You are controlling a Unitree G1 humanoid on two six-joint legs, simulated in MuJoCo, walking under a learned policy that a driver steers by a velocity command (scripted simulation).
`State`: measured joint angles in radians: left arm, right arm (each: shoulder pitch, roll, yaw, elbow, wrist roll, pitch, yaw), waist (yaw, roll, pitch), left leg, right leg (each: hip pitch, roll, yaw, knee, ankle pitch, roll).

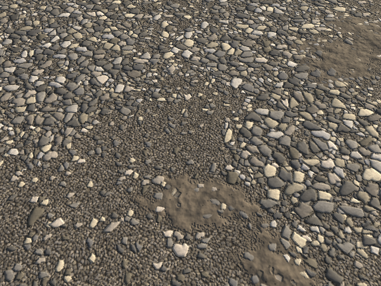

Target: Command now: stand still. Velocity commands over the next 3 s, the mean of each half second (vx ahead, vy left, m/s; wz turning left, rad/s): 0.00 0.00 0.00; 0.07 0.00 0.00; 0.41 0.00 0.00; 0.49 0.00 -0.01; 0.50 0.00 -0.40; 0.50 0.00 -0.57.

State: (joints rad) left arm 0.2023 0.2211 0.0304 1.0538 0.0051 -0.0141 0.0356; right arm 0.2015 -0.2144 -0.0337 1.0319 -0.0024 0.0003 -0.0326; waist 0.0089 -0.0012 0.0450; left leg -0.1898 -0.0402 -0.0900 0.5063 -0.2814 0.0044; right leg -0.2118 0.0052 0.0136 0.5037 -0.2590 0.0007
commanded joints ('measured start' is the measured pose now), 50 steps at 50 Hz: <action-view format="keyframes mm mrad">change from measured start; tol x4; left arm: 1 23 102 15 -22 0 -8 3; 41 137 46 -8 24 -4 -5 5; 47 229 169 39 22 -30 -32 4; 50 129 163 40 -28 -29 -44 -5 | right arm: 1 19 -102 -15 -18 0 -8 -4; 43 142 -58 7 61 12 -9 -17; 48 69 -28 11 2 24 -72 8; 50 108 -22 7 7 29 -86 17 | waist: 1 -1 4 -7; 40 -5 0 13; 44 6 -54 68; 47 32 -177 92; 50 -28 -145 101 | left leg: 1 -46 38 -25 -97 124 25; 40 -60 32 3 -94 121 9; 41 -50 21 17 -97 33 10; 43 -115 -18 55 -40 -250 31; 44 -172 -15 57 -9 -329 45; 46 -274 -9 91 131 -247 48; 48 -270 40 92 283 -143 58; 49 -248 55 87 294 -169 71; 50 -189 62 95 220 -194 86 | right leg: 1 11 -31 27 -88 76 -18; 40 -9 -23 30 -99 73 -35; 43 -39 -17 51 -126 -364 -71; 45 -53 -115 199 -202 -565 -140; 47 -21 -287 444 -325 -614 -232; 48 -61 -327 496 -353 -585 -255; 50 -126 -303 419 -347 -499 -223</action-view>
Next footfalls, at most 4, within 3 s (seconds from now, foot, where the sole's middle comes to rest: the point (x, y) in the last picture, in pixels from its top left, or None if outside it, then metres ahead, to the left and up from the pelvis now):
1.52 right None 0.43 -0.11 -0.77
2.06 left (165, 225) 0.75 0.13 -0.77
2.60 right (237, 174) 0.99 -0.16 -0.77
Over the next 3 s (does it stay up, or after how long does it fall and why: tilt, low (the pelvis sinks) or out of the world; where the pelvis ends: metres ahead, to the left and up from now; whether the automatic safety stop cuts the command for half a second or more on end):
stays up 1.07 -0.11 0.00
